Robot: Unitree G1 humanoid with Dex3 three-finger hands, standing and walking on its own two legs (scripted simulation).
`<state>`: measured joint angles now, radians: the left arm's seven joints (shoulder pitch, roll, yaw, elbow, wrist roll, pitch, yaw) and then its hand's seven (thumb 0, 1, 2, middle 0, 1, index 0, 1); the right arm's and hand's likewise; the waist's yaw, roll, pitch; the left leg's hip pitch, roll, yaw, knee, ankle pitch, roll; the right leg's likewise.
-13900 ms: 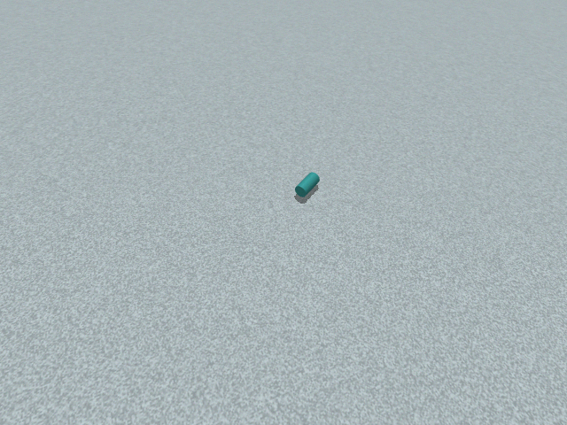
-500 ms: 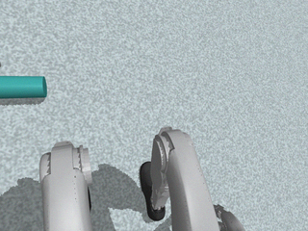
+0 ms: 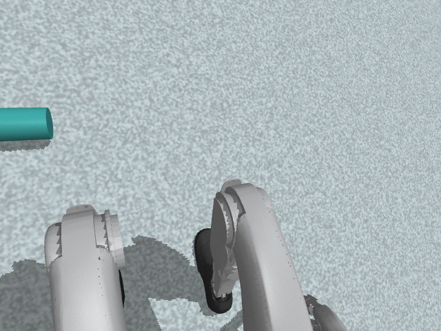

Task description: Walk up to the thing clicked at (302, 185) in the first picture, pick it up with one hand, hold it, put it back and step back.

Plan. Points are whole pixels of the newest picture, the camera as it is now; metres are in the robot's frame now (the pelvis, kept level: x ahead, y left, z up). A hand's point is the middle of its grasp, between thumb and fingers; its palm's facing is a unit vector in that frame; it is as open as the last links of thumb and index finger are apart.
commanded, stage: rise first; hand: left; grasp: from above
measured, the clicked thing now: (12, 124) +0.50 +0.31 -0.29
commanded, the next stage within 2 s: approach in 0.36 s
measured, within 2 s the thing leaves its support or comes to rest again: neither
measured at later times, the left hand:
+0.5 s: hand out of the picture +0.45 +0.35 -0.16, palm faces -0.47 -0.06 -0.88, open 14.2 cm
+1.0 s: hand (7, 104) +0.50 +0.28 -0.17, palm faces -0.44 -0.03 -0.90, open 13.9 cm
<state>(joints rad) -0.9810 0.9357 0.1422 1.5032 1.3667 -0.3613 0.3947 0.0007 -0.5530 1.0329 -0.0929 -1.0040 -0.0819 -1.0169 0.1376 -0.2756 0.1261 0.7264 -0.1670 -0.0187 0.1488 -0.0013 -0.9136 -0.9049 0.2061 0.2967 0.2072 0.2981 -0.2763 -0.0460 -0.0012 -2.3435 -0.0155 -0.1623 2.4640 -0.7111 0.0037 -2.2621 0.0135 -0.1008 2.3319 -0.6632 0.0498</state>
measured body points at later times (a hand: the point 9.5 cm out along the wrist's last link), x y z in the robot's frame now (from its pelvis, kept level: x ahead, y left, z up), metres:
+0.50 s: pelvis +0.00 +0.00 +0.00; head +0.24 +0.10 +0.37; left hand +0.47 +0.35 -0.11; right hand +0.06 -0.27 -0.09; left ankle +0.07 +0.12 -0.29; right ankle +0.11 -0.13 -0.29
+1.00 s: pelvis +0.00 +0.00 +0.01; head +0.25 +0.08 +0.37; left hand +0.51 +0.28 -0.12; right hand +0.01 -0.27 -0.07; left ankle +0.07 +0.12 -0.29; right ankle +0.11 -0.13 -0.29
